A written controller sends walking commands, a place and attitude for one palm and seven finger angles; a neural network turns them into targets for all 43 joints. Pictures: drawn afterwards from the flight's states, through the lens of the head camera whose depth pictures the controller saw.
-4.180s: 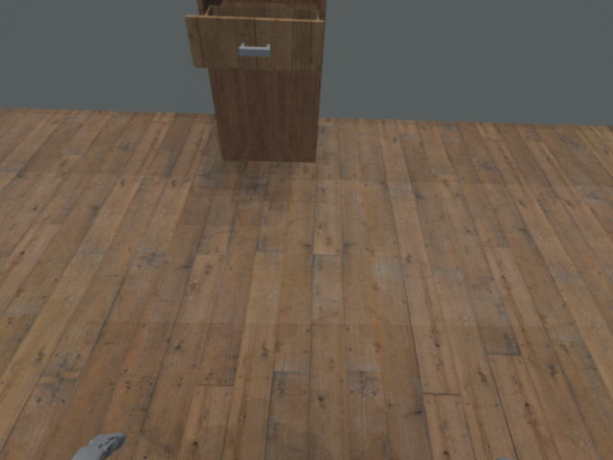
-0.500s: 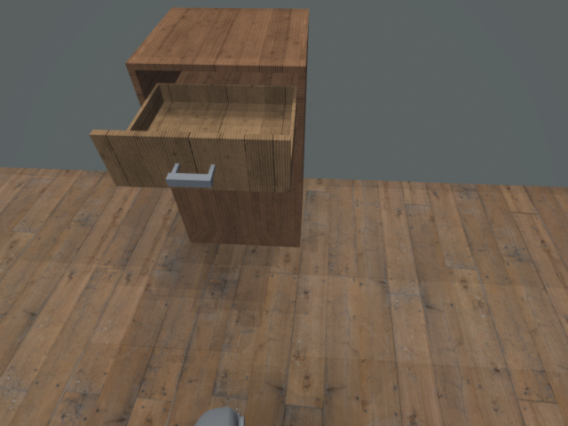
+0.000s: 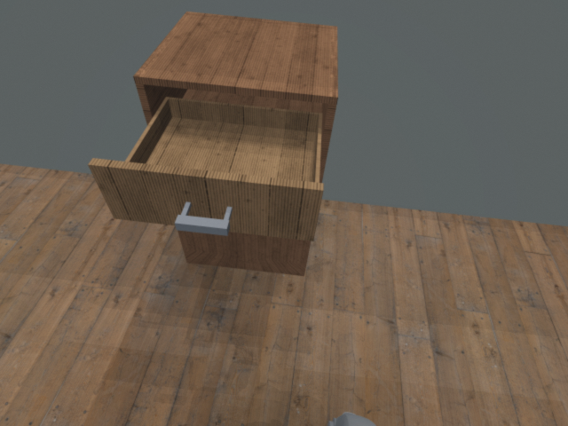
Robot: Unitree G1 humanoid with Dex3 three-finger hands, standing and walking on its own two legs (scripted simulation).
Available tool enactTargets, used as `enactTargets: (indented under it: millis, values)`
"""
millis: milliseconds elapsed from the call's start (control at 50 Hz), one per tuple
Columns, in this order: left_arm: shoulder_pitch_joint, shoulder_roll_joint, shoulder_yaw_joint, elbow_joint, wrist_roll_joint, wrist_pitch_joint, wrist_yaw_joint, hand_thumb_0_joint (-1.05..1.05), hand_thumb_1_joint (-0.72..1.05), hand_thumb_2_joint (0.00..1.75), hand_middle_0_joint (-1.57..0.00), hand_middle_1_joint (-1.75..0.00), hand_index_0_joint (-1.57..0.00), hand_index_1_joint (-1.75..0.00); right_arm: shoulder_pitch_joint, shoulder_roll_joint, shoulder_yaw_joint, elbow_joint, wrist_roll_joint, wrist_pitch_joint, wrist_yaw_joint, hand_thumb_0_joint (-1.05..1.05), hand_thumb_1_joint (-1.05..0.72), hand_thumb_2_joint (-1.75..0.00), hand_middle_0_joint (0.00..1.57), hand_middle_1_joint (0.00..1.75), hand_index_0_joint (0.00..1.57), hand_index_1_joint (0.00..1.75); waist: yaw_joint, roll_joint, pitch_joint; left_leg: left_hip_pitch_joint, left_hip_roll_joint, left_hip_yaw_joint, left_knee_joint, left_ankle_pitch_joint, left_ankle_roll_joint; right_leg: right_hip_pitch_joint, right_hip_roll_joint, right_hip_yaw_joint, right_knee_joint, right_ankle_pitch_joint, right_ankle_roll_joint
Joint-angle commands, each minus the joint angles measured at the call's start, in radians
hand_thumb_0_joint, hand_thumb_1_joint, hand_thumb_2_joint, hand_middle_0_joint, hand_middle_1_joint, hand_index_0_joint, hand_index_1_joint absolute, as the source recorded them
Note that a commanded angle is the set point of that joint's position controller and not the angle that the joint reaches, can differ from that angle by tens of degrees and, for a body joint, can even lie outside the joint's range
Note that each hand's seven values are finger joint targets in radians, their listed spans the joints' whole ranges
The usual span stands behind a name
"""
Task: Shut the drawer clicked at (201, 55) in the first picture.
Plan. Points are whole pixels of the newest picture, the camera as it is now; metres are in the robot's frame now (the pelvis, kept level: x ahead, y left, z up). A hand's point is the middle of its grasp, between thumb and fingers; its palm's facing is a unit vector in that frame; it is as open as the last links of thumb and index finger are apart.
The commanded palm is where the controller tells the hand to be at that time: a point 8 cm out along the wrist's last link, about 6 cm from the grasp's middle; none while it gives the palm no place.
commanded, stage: take the last steps up to it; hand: left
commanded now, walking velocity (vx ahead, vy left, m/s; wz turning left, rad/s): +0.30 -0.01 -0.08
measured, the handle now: (205, 217) +0.49 +0.19 -0.06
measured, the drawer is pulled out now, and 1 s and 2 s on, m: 0.30 0.30 0.30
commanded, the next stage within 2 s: come to a stop and stand still in 0.46 s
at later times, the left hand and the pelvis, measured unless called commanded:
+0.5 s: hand (213, 413) +0.17 +0.12 -0.17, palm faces +0.04 -0.98 -0.22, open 7.2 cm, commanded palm none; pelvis +0.14 -0.06 +0.00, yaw -1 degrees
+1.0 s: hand (196, 416) +0.17 +0.15 -0.19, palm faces +0.00 -0.98 -0.22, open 7.4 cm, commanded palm none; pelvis +0.16 -0.04 -0.01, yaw -3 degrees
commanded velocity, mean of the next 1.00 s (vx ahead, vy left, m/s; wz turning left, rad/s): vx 0.05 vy -0.02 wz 0.00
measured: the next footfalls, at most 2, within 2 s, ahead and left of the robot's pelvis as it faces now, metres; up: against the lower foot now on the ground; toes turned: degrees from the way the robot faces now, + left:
right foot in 0.22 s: +0.20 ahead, -0.16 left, +0.00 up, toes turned -10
left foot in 0.66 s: +0.26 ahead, +0.08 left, +0.00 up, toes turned +6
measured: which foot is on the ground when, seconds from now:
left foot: down 0.00-0.22, up 0.24-0.64, down 0.66-1.00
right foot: up 0.00-0.20, down 0.22-0.76, up 0.78-1.00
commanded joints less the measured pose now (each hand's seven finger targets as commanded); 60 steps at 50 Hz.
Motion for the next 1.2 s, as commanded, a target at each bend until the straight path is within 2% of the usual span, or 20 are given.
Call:
enactTargets:
  millis: [0,120,160,180,200,220,300,360,540,600,640,680,720,820,920,1020,1040,1080,1120,1180]
  values:
    - [-0.049,0.015,0.004,-0.073,0.003,-0.009,-0.008,0.0,0.9,0.9,-0.2,-0.3,-0.2,-0.3,0.094,-0.127,-0.029,-0.004,0.001,-0.006,0.0,0.0,-0.9,-0.9,0.2,0.3,0.2,0.3,-0.022,0.159,0.082,0.001,0.281,-0.172,-0.188,0.176,0.124,-0.056,-0.019,-0.006,-0.152,0.04,0.007]
    - [-0.115,0.017,0.007,-0.105,0.004,-0.025,-0.009,0.0,0.9,0.9,-0.2,-0.3,-0.2,-0.3,0.124,-0.14,-0.034,0.029,-0.01,0.008,0.003,0.0,-0.9,-0.9,0.2,0.3,0.2,0.3,-0.03,0.134,0.108,-0.016,0.296,-0.158,-0.101,0.165,0.105,0.089,0.031,-0.058,-0.367,0.025,-0.017]
    - [0.0,0.039,0.017,-0.066,0.007,-0.036,-0.007,0.0,0.9,0.9,-0.2,-0.3,-0.2,-0.3,0.116,-0.135,-0.031,0.033,-0.006,0.013,0.004,0.0,-0.9,-0.9,0.2,0.3,0.2,0.3,0.025,0.089,0.041,-0.064,0.238,-0.106,0.059,0.195,0.062,0.301,0.076,-0.087,-0.474,0.079,-0.03]
    - [0.122,0.089,0.029,-0.028,0.009,-0.048,-0.002,0.0,0.9,0.9,-0.2,-0.3,-0.2,-0.3,0.108,-0.119,-0.027,0.032,0.003,0.009,0.009,0.0,-0.9,-0.9,0.2,0.3,0.2,0.3,0.082,0.015,-0.029,-0.145,0.184,-0.054,0.244,0.171,0.024,0.482,0.029,-0.013,-0.516,0.092,-0.054]
    - [0.228,0.189,0.05,-0.002,0.013,-0.06,0.009,0.0,0.9,0.9,-0.2,-0.3,-0.2,-0.3,0.124,-0.069,-0.019,0.005,0.012,0.007,0.019,0.0,-0.9,-0.9,0.2,0.3,0.2,0.3,0.109,-0.225,-0.109,-0.37,0.074,0.019,0.515,-0.106,-0.024,0.667,-0.202,0.298,-0.61,0.117,-0.141]
    - [0.286,0.242,0.055,0.005,-0.007,-0.059,0.014,0.0,0.9,0.9,-0.2,-0.3,-0.2,-0.3,0.092,-0.08,-0.014,-0.024,0.013,0.013,0.017,0.0,-0.9,-0.9,0.2,0.3,0.2,0.3,0.111,-0.23,-0.155,-0.459,0.027,-0.06,0.75,-0.383,-0.038,0.687,-0.34,0.503,-0.736,0.183,-0.233]
    - [0.043,0.111,0.026,-0.05,-0.013,-0.062,0.028,0.0,0.9,0.9,-0.2,-0.3,-0.2,-0.3,0.044,-0.056,-0.026,-0.01,0.004,0.032,0.017,0.0,-0.9,-0.9,0.2,0.3,0.2,0.3,0.018,-0.027,-0.029,-0.445,0.137,-0.187,0.84,-0.154,-0.048,0.385,-0.241,0.25,-0.776,0.17,-0.199]
    - [0.025,0.056,0.008,-0.047,-0.003,-0.072,0.027,0.0,0.9,0.9,-0.2,-0.3,-0.2,-0.3,0.097,-0.021,-0.021,0.014,-0.003,0.057,0.019,0.0,-0.9,-0.9,0.2,0.3,0.2,0.3,-0.035,-0.057,0.013,-0.361,0.127,-0.153,0.717,-0.073,-0.079,0.256,-0.171,0.082,-0.799,0.275,-0.151]
    - [0.081,0.118,0.013,-0.003,0.001,-0.062,0.021,0.0,0.9,0.9,-0.2,-0.3,-0.2,-0.3,-0.061,-0.044,-0.014,-0.048,0.005,0.045,0.032,0.0,-0.9,-0.9,0.2,0.3,0.2,0.3,0.015,-0.074,0.015,-0.282,0.082,-0.115,0.324,-0.064,-0.086,0.332,-0.177,0.101,-0.783,0.192,-0.174]
    - [0.057,0.073,-0.006,0.012,-0.008,-0.043,0.029,0.0,0.9,0.9,-0.2,-0.3,-0.2,-0.3,-0.012,-0.047,-0.001,-0.014,0.01,0.035,0.015,0.0,-0.9,-0.9,0.2,0.3,0.2,0.3,-0.018,-0.047,-0.005,-0.051,0.069,-0.123,0.078,0.156,-0.09,0.263,-0.082,0.029,-0.651,0.258,-0.097]
    - [0.121,0.008,-0.027,0.023,-0.018,-0.031,0.038,0.0,0.9,0.9,-0.2,-0.3,-0.2,-0.3,0.018,-0.134,-0.005,-0.006,0.006,0.023,-0.002,0.0,-0.9,-0.9,0.2,0.3,0.2,0.3,0.001,0.171,-0.076,0.04,0.238,-0.263,0.055,0.581,-0.023,0.256,0.008,-0.012,-0.561,0.085,-0.015]
    - [0.141,-0.005,-0.034,0.042,-0.013,-0.014,0.047,0.0,0.9,0.9,-0.2,-0.3,-0.2,-0.3,-0.042,-0.149,-0.004,-0.01,0.009,0.046,-0.014,0.0,-0.9,-0.9,0.2,0.3,0.2,0.3,0.015,0.136,-0.004,-0.065,0.267,-0.252,0.02,0.504,0.019,0.301,0.029,-0.013,-0.587,-0.033,0.004]
    - [0.143,0.022,-0.03,0.052,-0.012,0.007,0.044,0.0,0.9,0.9,-0.2,-0.3,-0.2,-0.3,-0.077,-0.136,-0.003,-0.015,0.016,0.05,-0.025,0.0,-0.9,-0.9,0.2,0.3,0.2,0.3,0.014,0.242,0.028,-0.096,0.26,-0.284,-0.052,0.5,0.029,0.306,0.029,-0.016,-0.516,-0.048,0.013]
    - [0.138,0.053,-0.009,0.018,-0.002,0.036,0.04,0.0,0.9,0.9,-0.2,-0.3,-0.2,-0.3,-0.059,-0.172,-0.032,-0.024,0.013,0.061,-0.048,0.0,-0.9,-0.9,0.2,0.3,0.2,0.3,-0.007,0.204,-0.06,0.013,0.35,-0.314,-0.029,0.708,0.128,0.162,0.045,0.061,-0.165,-0.249,0.006]
    - [0.104,0.026,0.005,-0.024,-0.002,0.041,0.035,0.0,0.9,0.9,-0.2,-0.3,-0.2,-0.3,-0.106,-0.184,-0.051,-0.057,0.002,0.075,-0.037,0.0,-0.9,-0.9,0.2,0.3,0.2,0.3,-0.009,0.157,-0.144,0.024,0.333,-0.263,0.0,0.551,0.138,0.124,0.063,0.073,-0.095,-0.217,0.014]
    - [0.144,0.021,-0.001,-0.018,-0.003,0.032,0.034,0.0,0.9,0.9,-0.2,-0.3,-0.2,-0.3,-0.146,-0.179,-0.053,-0.055,0.001,0.088,-0.014,0.0,-0.9,-0.9,0.2,0.3,0.2,0.3,0.022,0.194,-0.096,-0.168,0.27,-0.248,-0.01,0.099,0.064,0.334,0.072,0.017,-0.444,-0.056,0.001]
    - [0.164,0.038,0.0,-0.009,0.002,0.029,0.035,0.0,0.9,0.9,-0.2,-0.3,-0.2,-0.3,-0.136,-0.164,-0.052,-0.054,0.006,0.092,-0.009,0.0,-0.9,-0.9,0.2,0.3,0.2,0.3,0.029,0.132,-0.08,-0.231,0.217,-0.217,0.03,-0.012,0.025,0.399,0.072,0.017,-0.565,0.035,0.0]
    - [0.075,0.153,0.003,-0.038,0.011,0.017,0.04,0.0,0.9,0.9,-0.2,-0.3,-0.2,-0.3,-0.124,-0.058,-0.03,-0.074,0.018,0.107,0.004,0.0,-0.9,-0.9,0.2,0.3,0.2,0.3,-0.005,-0.219,0.027,-0.3,0.049,-0.107,0.23,-0.205,-0.076,0.235,-0.171,0.315,-0.821,-0.15,-0.096]
    - [-0.022,0.15,0.0,-0.069,0.004,0.01,0.045,0.0,0.9,0.9,-0.2,-0.3,-0.2,-0.3,-0.155,-0.077,-0.03,-0.072,0.006,0.118,0.013,0.0,-0.9,-0.9,0.2,0.3,0.2,0.3,-0.001,-0.205,0.078,-0.229,0.068,-0.173,0.355,-0.203,-0.064,0.073,-0.17,0.314,-0.878,-0.275,-0.149]
    - [-0.053,0.11,-0.009,-0.058,-0.005,0.002,0.042,0.0,0.9,0.9,-0.2,-0.3,-0.2,-0.3,-0.063,-0.071,-0.022,-0.011,0.006,0.109,0.009,0.0,-0.9,-0.9,0.2,0.3,0.2,0.3,-0.029,-0.116,0.073,-0.225,0.057,-0.183,0.395,-0.11,-0.059,0.168,-0.098,0.193,-0.792,-0.05,-0.148]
